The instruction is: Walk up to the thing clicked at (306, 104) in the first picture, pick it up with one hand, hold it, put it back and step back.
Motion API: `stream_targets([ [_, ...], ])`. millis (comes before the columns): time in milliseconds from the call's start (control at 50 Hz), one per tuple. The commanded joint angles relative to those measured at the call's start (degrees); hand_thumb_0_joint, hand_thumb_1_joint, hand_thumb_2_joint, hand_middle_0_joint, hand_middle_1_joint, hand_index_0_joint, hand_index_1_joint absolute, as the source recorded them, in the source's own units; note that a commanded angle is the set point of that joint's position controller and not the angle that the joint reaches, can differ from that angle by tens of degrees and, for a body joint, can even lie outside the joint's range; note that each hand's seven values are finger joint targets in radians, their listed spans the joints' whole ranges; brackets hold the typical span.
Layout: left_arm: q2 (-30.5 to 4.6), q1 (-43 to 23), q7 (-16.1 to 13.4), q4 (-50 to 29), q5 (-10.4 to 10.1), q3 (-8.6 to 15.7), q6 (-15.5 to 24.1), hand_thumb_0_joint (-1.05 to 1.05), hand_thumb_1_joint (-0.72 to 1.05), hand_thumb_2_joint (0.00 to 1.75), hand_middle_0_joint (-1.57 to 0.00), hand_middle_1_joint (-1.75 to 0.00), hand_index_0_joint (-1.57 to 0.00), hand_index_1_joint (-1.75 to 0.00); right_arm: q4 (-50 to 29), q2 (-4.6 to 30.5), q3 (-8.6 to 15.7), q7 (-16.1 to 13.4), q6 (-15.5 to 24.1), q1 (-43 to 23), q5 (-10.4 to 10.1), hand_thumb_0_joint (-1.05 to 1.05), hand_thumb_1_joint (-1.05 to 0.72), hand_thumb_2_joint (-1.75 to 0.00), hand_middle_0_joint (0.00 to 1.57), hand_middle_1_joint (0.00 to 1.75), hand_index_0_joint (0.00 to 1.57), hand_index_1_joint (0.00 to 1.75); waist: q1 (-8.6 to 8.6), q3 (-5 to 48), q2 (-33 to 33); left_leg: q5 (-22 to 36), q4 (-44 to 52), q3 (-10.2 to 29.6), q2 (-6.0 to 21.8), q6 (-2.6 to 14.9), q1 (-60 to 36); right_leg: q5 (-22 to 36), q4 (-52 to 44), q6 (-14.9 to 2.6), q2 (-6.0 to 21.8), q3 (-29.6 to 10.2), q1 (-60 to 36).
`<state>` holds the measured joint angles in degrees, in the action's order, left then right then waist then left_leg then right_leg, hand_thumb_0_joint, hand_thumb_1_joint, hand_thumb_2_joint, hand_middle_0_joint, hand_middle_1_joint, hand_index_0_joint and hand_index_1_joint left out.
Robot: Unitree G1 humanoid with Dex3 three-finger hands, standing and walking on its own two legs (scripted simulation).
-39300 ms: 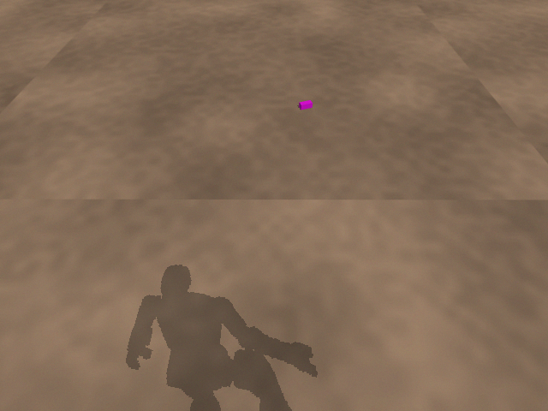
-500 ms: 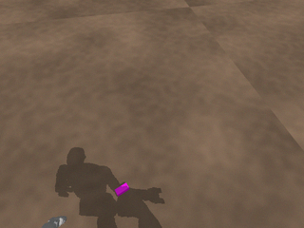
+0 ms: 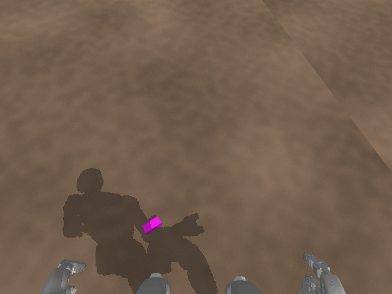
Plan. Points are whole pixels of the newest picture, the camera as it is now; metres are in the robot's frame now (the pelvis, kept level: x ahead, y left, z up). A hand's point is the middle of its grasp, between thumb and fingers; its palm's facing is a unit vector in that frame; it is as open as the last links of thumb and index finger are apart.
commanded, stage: rise first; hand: left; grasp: from above
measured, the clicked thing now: (152, 225) +0.44 +0.21 -0.69
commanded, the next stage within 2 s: none
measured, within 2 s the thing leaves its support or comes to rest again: neither
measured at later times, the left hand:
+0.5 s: hand (95, 281) +0.18 +0.28 -0.29, palm faces -0.31 -0.57 -0.76, open 13.2 cm
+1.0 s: hand (124, 242) +0.31 +0.26 -0.45, palm faces -0.30 -0.24 -0.93, open 12.8 cm
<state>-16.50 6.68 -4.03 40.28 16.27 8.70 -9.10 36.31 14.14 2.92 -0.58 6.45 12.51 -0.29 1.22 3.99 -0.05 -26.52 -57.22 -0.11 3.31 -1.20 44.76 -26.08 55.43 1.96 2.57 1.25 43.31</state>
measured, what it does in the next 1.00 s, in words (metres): lowers itself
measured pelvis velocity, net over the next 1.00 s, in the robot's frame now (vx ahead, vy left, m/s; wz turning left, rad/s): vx -0.09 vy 0.00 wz -0.06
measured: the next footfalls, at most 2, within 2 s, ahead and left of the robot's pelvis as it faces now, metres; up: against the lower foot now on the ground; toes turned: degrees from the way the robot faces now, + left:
none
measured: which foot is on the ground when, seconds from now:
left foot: down 0.00-1.00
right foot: down 0.00-1.00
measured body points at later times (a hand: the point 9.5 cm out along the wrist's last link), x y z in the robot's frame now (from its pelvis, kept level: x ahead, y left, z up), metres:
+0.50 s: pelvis -0.03 -0.01 -0.12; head +0.12 +0.01 +0.30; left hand +0.19 +0.30 -0.24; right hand +0.17 -0.26 -0.23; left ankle +0.01 +0.13 -0.68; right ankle +0.01 -0.14 -0.68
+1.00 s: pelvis -0.09 +0.00 -0.30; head +0.11 +0.01 +0.11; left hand +0.32 +0.27 -0.40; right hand -0.02 -0.27 -0.43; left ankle +0.01 +0.13 -0.68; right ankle +0.01 -0.14 -0.68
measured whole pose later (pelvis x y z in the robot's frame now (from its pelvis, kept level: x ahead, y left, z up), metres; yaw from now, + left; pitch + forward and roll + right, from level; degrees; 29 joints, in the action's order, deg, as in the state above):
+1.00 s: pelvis -0.09 +0.00 -0.30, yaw -4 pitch +34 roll -4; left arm -24.7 -45.1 -33.5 78.6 47.2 8.9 -16.0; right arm 50.0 13.4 0.4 5.3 11.2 5.7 7.2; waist 8.5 9.0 1.6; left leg -36.7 -121.6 5.9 3.4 -1.9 119.0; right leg -36.0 119.1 1.9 0.9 0.9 116.8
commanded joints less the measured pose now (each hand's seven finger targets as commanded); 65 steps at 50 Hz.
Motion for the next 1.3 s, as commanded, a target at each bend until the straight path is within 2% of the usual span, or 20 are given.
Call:
stream_targets([
  [0,-9.41,2.17,-2.37,-12.54,1.44,2.71,-0.59,0.00,-0.41,0.81,-0.30,-0.85,-0.28,-0.87,-8.03,8.01,2.90,-0.89,3.51,0.46,0.20,0.00,-0.89,-0.90,0.20,0.30,0.20,0.30,-0.23,14.59,4.28,13.67,4.93,0.83,-1.53,0.54,-7.09,10.31,-2.50,-2.78,-2.83,1.39,-1.26],
  [140,-9.18,6.62,-4.01,-18.69,3.21,2.37,-3.80,0.00,-0.40,0.80,-0.27,-0.88,-0.26,-0.89,-9.56,7.22,2.39,-1.94,4.48,-0.66,0.26,0.00,-0.89,-0.90,0.20,0.30,0.20,0.30,-0.01,17.89,3.66,14.68,-1.61,0.60,-1.74,0.97,-1.88,11.35,2.41,-2.79,-2.56,1.26,2.49],
  [200,-10.37,1.56,-4.77,-18.50,4.96,1.95,-4.11,0.00,-0.40,0.80,-0.26,-0.89,-0.25,-0.90,-9.22,7.19,2.09,-2.61,5.05,-1.37,0.24,0.00,-0.89,-0.90,0.20,0.30,0.20,0.30,1.21,17.23,2.74,10.73,-4.92,0.24,-2.04,1.46,3.01,9.31,4.22,-2.62,-2.37,0.81,6.01],
  [240,-9.76,-1.59,-5.45,-15.21,7.12,0.68,-3.62,0.00,-0.40,0.81,-0.25,-0.90,-0.24,-0.91,-8.62,7.29,1.82,-2.76,5.65,-2.34,0.38,0.00,-0.88,-0.89,0.20,0.30,0.20,0.30,1.92,16.28,3.05,8.37,-7.59,0.52,-2.10,1.38,7.04,7.02,7.57,-2.77,-2.47,0.95,10.85],
  [300,-10.30,-6.57,-7.79,-9.97,11.24,0.91,-1.92,0.00,-0.36,0.80,-0.24,-0.91,-0.24,-0.90,-7.31,7.94,1.89,-2.61,6.32,-3.46,0.56,0.00,-0.85,-0.89,0.20,0.30,0.20,0.30,1.28,18.56,3.43,6.64,-12.82,0.78,-2.39,1.20,12.96,4.97,13.92,-3.19,-2.51,1.07,17.93],
  [320,-10.20,-7.53,-8.77,-8.88,12.46,0.61,-1.33,0.00,-0.35,0.79,-0.23,-0.92,-0.24,-0.91,-6.64,8.01,1.99,-2.43,6.43,-3.35,0.57,0.00,-0.84,-0.88,0.20,0.30,0.20,0.30,0.60,20.46,3.23,7.35,-14.76,0.48,-2.55,1.19,14.20,5.66,15.76,-3.30,-2.39,0.95,18.99],
  [400,-8.13,-12.44,-13.40,-6.62,17.13,-2.54,-0.61,0.00,-0.36,0.84,-0.23,-0.89,-0.22,-0.90,-4.89,8.57,2.42,-1.90,6.11,-3.29,0.72,0.00,-0.84,-0.88,0.20,0.30,0.20,0.30,1.12,28.20,4.38,10.63,-21.16,0.84,-2.49,0.82,17.88,8.21,23.10,-3.43,-2.22,0.81,25.53],
  [420,-8.84,-15.47,-14.85,-5.60,18.78,-2.52,-0.80,0.00,-0.38,0.86,-0.23,-0.88,-0.22,-0.89,-4.23,8.87,2.52,-1.87,5.83,-3.42,0.69,0.00,-0.85,-0.88,0.20,0.30,0.20,0.30,1.55,29.30,4.25,10.14,-22.29,1.24,-2.43,0.70,19.03,7.69,24.66,-3.47,-2.41,1.00,27.56],
  [440,-10.81,-17.23,-16.48,-3.98,20.47,-1.31,-1.09,0.00,-0.40,0.87,-0.23,-0.88,-0.21,-0.89,-3.32,9.46,2.71,-1.80,5.45,-3.90,0.86,0.00,-0.85,-0.89,0.20,0.30,0.20,0.30,0.64,29.54,5.10,9.61,-23.10,1.57,-2.32,0.36,20.47,6.94,26.41,-3.69,-2.33,1.17,29.83],
  [500,-10.62,-23.97,-21.66,0.01,24.52,-1.20,-2.59,0.00,-0.45,0.92,-0.19,-0.92,-0.17,-0.94,-0.83,9.30,2.34,-1.59,4.43,-3.91,1.58,0.00,-0.87,-0.89,0.20,0.30,0.20,0.30,0.72,35.31,5.40,11.28,-28.34,1.10,-2.34,0.41,24.43,8.95,30.64,-3.67,-2.63,1.32,33.46],
  [560,-12.78,-32.72,-25.93,4.87,27.06,-0.53,-4.28,0.00,-0.48,0.95,-0.17,-0.98,-0.16,-0.98,1.57,9.83,2.14,-1.22,3.85,-4.00,2.40,0.00,-0.88,-0.89,0.20,0.30,0.20,0.30,0.59,38.72,5.57,9.76,-32.53,0.62,-2.19,0.47,28.80,8.61,33.85,-3.64,-2.59,1.54,36.14],
  [620,-15.02,-44.11,-28.88,10.06,29.09,-0.96,-5.64,0.00,-0.44,0.92,-0.21,-0.95,-0.20,-0.95,3.56,9.96,1.85,-0.87,3.78,-3.85,3.56,0.00,-0.89,-0.90,0.20,0.30,0.20,0.30,2.03,40.91,4.54,4.36,-37.16,0.15,-1.80,0.96,34.03,4.93,36.07,-3.37,-2.70,1.48,39.41],
  [660,-16.85,-46.38,-30.14,16.29,29.54,-0.28,-6.69,0.00,-0.39,0.88,-0.25,-0.91,-0.25,-0.92,4.50,9.69,1.47,-0.34,3.92,-3.85,4.24,0.00,-0.89,-0.90,0.20,0.30,0.20,0.30,2.02,40.83,1.49,0.04,-39.65,-0.09,-1.80,1.54,38.59,0.63,36.40,-2.94,-2.79,1.37,40.34],
  [740,-18.43,-53.83,-30.53,22.53,30.50,-1.31,-7.55,0.00,-0.33,0.84,-0.31,-0.85,-0.30,-0.86,6.27,8.66,0.96,1.07,4.58,-4.58,5.77,0.00,-0.89,-0.90,0.20,0.30,0.20,0.30,2.60,40.59,4.34,-4.62,-43.60,-0.63,-1.88,1.62,44.11,-5.52,39.05,-2.91,-2.77,0.87,44.59],
  [860,-19.70,-62.65,-31.19,29.70,31.59,-0.96,-7.24,0.00,-0.35,0.86,-0.31,-0.82,-0.29,-0.84,8.57,8.92,0.85,4.21,5.87,-2.73,7.10,0.00,-0.88,-0.89,0.20,0.30,0.20,0.30,5.68,39.55,5.33,-8.41,-49.00,-0.16,-1.92,1.94,49.27,-10.13,43.83,-2.94,-3.03,1.78,51.60],
  [1020,-24.59,-73.09,-32.72,37.34,31.39,3.64,-6.41,0.00,-0.33,0.84,-0.31,-0.81,-0.31,-0.82,11.82,10.87,0.23,7.51,8.33,1.10,8.07,0.00,-0.88,-0.89,0.20,0.30,0.20,0.30,9.15,39.01,9.37,-11.12,-53.67,1.14,-1.80,1.85,52.48,-9.56,51.47,-2.88,-2.53,3.88,59.78],
  [1120,-25.75,-78.32,-32.60,42.58,32.56,3.98,-6.31,0.00,-0.33,0.83,-0.30,-0.85,-0.30,-0.85,13.65,12.64,-0.04,9.45,9.39,2.66,8.48,0.00,-0.89,-0.90,0.20,0.30,0.20,0.30,10.35,36.94,14.39,-12.56,-55.17,1.88,-1.72,1.40,52.82,-9.22,55.78,-3.51,-2.69,5.16,66.12],
  [1160,-25.87,-81.13,-32.53,42.32,33.02,4.20,-5.79,0.00,-0.34,0.84,-0.30,-0.84,-0.29,-0.85,14.43,13.08,-0.12,10.30,9.84,4.37,8.92,0.00,-0.89,-0.89,0.20,0.30,0.20,0.30,11.92,36.61,14.66,-11.52,-56.47,2.11,-1.65,1.37,53.34,-7.79,57.14,-3.42,-2.58,5.35,66.74],
  [1200,-26.44,-80.65,-32.73,45.12,34.44,4.32,-5.60,0.00,-0.29,0.80,-0.32,-0.84,-0.32,-0.84,14.64,13.61,-0.28,11.10,10.06,4.64,9.00,0.00,-0.89,-0.89,0.20,0.30,0.20,0.30,11.81,35.72,15.07,-11.23,-57.57,1.99,-1.86,1.51,55.16,-7.52,58.24,-3.54,-2.75,5.57,68.03],
  [1280,-27.22,-82.58,-32.77,47.22,34.36,5.12,-4.98,0.00,-0.30,0.80,-0.30,-0.87,-0.31,-0.86,15.14,14.19,-0.40,12.61,10.66,6.55,9.45,0.00,-0.89,-0.89,0.20,0.30,0.20,0.30,12.94,35.78,14.56,-8.99,-60.01,2.01,-1.86,1.59,56.54,-6.04,60.19,-3.38,-2.88,5.78,68.42],
])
